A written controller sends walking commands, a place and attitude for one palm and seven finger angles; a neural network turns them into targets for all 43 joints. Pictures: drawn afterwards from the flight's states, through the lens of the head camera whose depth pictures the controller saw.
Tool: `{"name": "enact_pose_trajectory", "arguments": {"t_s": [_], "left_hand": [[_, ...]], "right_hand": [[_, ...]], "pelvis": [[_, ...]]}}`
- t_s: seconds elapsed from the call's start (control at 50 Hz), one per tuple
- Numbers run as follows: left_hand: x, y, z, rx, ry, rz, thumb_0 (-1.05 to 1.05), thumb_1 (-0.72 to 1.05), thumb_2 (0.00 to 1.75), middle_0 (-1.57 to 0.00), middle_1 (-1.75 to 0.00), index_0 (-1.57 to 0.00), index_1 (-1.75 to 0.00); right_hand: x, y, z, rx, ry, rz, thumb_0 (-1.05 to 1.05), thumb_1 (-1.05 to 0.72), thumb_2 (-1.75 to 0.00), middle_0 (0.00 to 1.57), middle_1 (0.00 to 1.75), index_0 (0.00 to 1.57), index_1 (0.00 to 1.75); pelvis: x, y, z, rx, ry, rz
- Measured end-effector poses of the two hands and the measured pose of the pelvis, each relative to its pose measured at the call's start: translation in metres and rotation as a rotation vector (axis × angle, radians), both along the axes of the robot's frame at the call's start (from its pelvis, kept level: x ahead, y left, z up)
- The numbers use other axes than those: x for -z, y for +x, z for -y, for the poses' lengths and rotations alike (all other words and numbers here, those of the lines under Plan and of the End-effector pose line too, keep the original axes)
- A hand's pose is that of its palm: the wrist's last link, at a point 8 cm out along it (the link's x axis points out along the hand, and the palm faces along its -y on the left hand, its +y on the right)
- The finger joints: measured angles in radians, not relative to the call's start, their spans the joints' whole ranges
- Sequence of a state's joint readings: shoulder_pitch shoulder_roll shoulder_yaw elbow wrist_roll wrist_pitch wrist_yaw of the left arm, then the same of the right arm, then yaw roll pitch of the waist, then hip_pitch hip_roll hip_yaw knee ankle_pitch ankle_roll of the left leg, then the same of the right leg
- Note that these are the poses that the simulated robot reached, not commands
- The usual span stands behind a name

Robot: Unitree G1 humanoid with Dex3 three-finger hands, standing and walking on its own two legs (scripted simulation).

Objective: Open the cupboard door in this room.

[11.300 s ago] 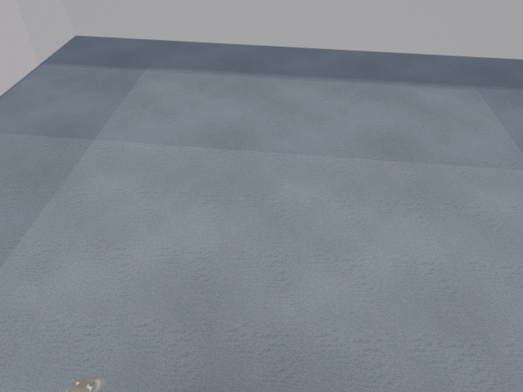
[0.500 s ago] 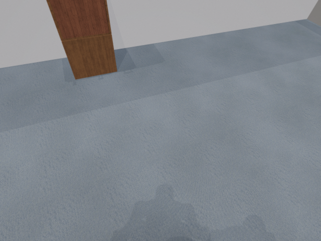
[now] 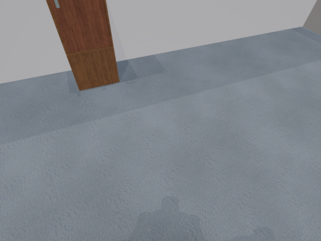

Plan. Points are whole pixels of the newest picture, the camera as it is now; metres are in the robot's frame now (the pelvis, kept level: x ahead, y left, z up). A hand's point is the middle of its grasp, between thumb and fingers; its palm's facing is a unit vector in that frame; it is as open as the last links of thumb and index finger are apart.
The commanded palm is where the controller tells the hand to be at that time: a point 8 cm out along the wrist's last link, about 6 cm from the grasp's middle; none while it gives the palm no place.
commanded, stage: turn or walk to find it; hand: left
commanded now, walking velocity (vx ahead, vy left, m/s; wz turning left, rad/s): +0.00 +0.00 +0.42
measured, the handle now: out of the picture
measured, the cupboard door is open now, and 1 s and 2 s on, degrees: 0 0 0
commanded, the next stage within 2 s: stand and wait in 0.02 s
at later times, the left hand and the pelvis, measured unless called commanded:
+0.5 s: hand out of the picture -0.02 +0.16 -0.18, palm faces +0.10 -0.98 -0.18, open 7.4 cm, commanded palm none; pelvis -0.02 +0.00 +0.00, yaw +3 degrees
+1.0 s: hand out of the picture +0.05 +0.20 -0.15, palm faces +0.27 -0.92 -0.29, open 7.4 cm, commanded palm none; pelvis -0.03 -0.03 -0.01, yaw +16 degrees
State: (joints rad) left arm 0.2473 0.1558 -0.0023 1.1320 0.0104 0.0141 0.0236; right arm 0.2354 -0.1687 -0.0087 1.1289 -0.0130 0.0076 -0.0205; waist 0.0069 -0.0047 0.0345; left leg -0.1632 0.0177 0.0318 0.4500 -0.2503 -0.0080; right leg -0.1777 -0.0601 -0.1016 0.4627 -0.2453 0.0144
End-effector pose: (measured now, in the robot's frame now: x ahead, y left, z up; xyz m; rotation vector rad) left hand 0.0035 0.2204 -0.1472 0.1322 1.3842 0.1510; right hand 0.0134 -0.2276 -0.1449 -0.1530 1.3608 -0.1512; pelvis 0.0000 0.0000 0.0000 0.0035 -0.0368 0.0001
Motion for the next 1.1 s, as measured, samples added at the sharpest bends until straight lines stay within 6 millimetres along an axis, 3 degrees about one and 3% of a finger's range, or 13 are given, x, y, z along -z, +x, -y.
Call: {"name": "enact_pose_trajectory", "arguments": {"t_s": [0.16, 0.34, 0.56, 0.74, 0.84, 0.96, 1.02, 1.1], "left_hand": [[0.001, -0.008, -0.005, -0.031, 0.014, 0.003, 0.00, 0.91, 0.90, -0.20, -0.30, -0.20, -0.30], [0.000, -0.024, 0.001, -0.037, 0.005, -0.023, 0.00, 0.91, 0.90, -0.19, -0.30, -0.20, -0.30], [0.006, -0.034, 0.005, -0.104, -0.002, -0.004, 0.00, 0.90, 0.90, -0.20, -0.30, -0.20, -0.30], [0.020, -0.023, -0.023, -0.130, 0.015, 0.037, 0.00, 0.90, 0.90, -0.20, -0.30, -0.20, -0.30], [0.000, 0.002, -0.035, -0.140, 0.065, 0.121, 0.01, 0.91, 0.90, -0.19, -0.30, -0.20, -0.30], [-0.027, 0.026, -0.028, -0.171, 0.127, 0.263, 0.00, 0.91, 0.90, -0.19, -0.30, -0.19, -0.30], [-0.033, 0.021, -0.018, -0.184, 0.165, 0.297, 0.00, 0.91, 0.90, -0.19, -0.30, -0.20, -0.30], [-0.041, -0.005, -0.003, -0.230, 0.174, 0.264, 0.00, 0.90, 0.90, -0.20, -0.30, -0.20, -0.30]], "right_hand": [[0.004, -0.039, -0.006, 0.001, 0.019, -0.106, 0.00, -0.91, -0.90, 0.20, 0.30, 0.20, 0.30], [0.005, -0.040, -0.015, 0.004, 0.041, -0.084, 0.00, -0.91, -0.90, 0.20, 0.30, 0.20, 0.30], [0.008, -0.020, -0.007, -0.051, 0.025, -0.053, 0.00, -0.91, -0.90, 0.20, 0.30, 0.20, 0.30], [0.004, 0.009, 0.003, -0.103, -0.045, 0.015, 0.00, -0.91, -0.90, 0.20, 0.30, 0.20, 0.30], [-0.003, 0.024, 0.007, -0.160, -0.044, 0.030, 0.00, -0.91, -0.90, 0.20, 0.30, 0.20, 0.30], [0.002, 0.046, 0.029, -0.236, -0.024, 0.037, 0.00, -0.90, -0.90, 0.20, 0.30, 0.20, 0.30], [0.011, 0.061, 0.043, -0.258, -0.009, 0.056, 0.00, -0.90, -0.90, 0.20, 0.30, 0.20, 0.30], [0.007, 0.083, 0.052, -0.297, -0.005, 0.071, 0.00, -0.91, -0.90, 0.20, 0.30, 0.20, 0.30]], "pelvis": [[0.002, -0.009, 0.001, -0.026, -0.003, -0.008], [0.001, -0.011, 0.002, -0.024, -0.004, -0.004], [0.007, -0.019, 0.003, -0.073, -0.013, -0.019], [0.018, -0.023, -0.006, -0.121, -0.025, -0.037], [0.009, -0.026, 0.002, -0.187, -0.034, -0.061], [0.006, -0.027, 0.024, -0.267, -0.026, -0.071], [0.010, -0.027, 0.037, -0.298, -0.012, -0.056], [0.004, -0.025, 0.044, -0.341, 0.019, -0.038]]}}
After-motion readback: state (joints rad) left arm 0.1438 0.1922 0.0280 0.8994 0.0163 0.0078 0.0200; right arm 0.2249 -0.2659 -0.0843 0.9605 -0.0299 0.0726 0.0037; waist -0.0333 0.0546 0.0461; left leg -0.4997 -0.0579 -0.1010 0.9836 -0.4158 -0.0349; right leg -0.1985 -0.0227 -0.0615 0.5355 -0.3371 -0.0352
